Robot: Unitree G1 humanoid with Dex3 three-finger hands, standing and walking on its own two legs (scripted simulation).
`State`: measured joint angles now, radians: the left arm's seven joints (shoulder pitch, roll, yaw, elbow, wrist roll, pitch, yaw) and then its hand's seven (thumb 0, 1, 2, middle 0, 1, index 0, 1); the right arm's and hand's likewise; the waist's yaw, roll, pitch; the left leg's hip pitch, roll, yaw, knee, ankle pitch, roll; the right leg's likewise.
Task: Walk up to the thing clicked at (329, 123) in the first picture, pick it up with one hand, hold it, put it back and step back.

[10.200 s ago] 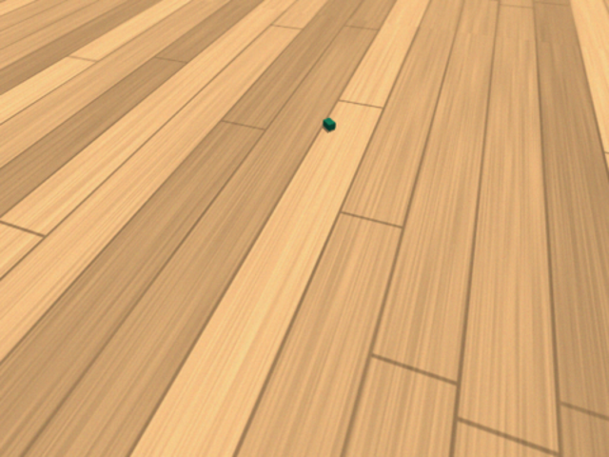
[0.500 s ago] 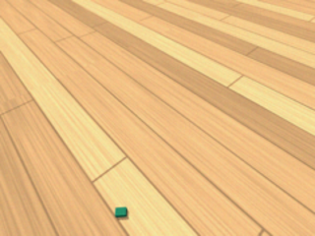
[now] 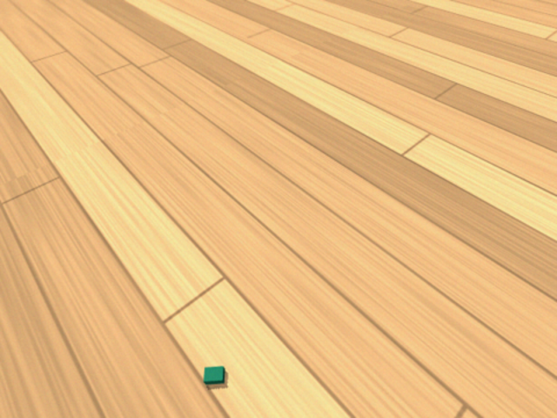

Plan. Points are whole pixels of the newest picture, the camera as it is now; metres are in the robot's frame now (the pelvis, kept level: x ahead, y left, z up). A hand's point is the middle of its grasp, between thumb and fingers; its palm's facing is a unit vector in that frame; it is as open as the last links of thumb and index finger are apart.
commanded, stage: stand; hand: left
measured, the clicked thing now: (214, 375) +0.39 +0.27 -0.76
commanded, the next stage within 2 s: walk up in 0.48 s
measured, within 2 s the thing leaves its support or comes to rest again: neither
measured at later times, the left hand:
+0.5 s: hand out of the picture +0.07 +0.26 -0.16, palm faces -0.03 -0.94 -0.35, open 7.4 cm
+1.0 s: hand out of the picture +0.06 +0.14 -0.16, palm faces -0.05 -0.93 -0.36, open 7.4 cm
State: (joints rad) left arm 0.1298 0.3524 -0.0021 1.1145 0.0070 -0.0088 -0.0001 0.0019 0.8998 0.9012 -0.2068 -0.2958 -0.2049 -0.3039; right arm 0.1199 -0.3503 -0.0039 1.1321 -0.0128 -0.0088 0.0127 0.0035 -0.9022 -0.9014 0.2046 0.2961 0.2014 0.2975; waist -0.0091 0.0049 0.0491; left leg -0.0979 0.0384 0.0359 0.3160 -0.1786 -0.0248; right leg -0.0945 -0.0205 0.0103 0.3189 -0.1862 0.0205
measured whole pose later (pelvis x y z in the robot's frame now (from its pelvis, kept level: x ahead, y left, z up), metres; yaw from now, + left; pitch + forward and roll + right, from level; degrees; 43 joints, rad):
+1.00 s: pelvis -0.02 -0.10 -0.02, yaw -2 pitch -2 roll -1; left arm 0.18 0.31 0.04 0.93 0.02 0.01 -0.01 0.00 0.90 0.90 -0.21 -0.30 -0.21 -0.30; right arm 0.20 -0.42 -0.05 0.95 -0.01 0.04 -0.01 0.00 -0.90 -0.90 0.20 0.30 0.20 0.30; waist 0.00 0.06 0.13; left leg -0.37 -0.02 -0.11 0.95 -0.52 0.00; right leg -0.25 0.02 0.01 0.58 -0.31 -0.01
